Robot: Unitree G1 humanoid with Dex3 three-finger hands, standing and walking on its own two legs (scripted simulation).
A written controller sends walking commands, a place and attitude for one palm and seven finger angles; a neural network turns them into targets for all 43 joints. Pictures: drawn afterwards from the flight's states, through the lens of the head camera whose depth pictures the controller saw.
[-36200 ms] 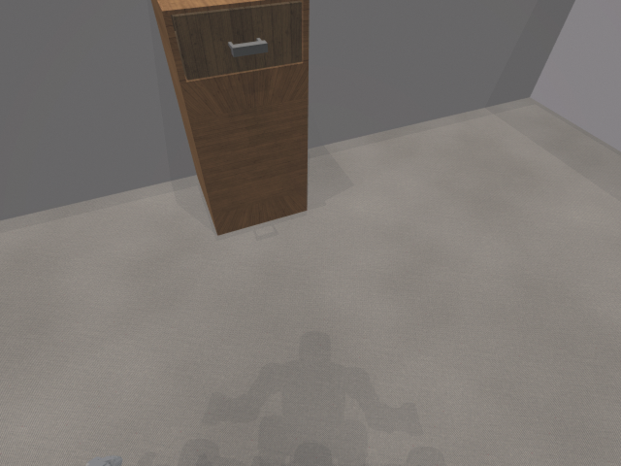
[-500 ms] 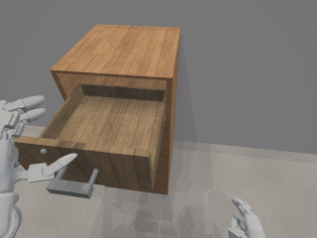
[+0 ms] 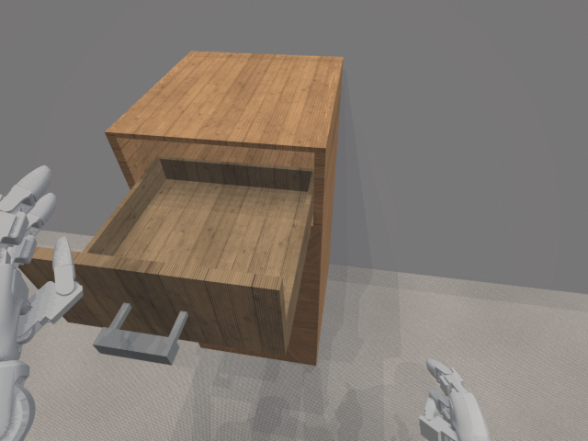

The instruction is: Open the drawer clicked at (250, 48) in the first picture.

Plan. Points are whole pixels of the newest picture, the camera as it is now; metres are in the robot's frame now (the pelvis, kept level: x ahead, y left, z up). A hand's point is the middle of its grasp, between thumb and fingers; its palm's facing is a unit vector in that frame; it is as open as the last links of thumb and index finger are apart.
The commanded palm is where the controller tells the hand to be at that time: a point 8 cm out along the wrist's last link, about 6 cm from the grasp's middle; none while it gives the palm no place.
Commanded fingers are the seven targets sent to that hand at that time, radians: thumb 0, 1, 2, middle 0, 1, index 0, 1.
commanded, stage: draw the hand back to the body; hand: left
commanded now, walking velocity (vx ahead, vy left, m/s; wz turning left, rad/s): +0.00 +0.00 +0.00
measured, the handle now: (145, 330) +0.24 +0.25 +0.02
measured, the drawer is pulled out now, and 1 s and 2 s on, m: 0.30 0.30 0.30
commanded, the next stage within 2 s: step back with the hand held close in 0.02 s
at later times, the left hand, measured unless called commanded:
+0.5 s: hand (52, 326) +0.15 +0.25 +0.19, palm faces +0.42 -0.77 -0.48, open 7.4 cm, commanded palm +0.09 +0.29 +0.21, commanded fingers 0.00 0.90 0.90 -0.20 -0.30 -0.20 -0.30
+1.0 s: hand out of the picture +0.08 +0.24 +0.19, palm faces +0.39 -0.81 -0.44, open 7.4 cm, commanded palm +0.00 +0.29 +0.21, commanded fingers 0.00 0.90 0.90 -0.20 -0.30 -0.20 -0.30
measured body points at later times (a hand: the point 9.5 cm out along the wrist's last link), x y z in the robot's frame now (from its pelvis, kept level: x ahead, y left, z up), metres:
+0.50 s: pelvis -0.03 +0.01 -0.02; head -0.02 +0.02 +0.43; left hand +0.13 +0.29 +0.21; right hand +0.14 -0.24 -0.09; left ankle -0.04 +0.11 -0.74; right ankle +0.04 -0.09 -0.74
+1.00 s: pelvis -0.12 +0.01 -0.01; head -0.11 +0.03 +0.44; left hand +0.05 +0.28 +0.22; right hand +0.07 -0.22 -0.08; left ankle -0.09 +0.12 -0.74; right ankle -0.08 -0.11 -0.74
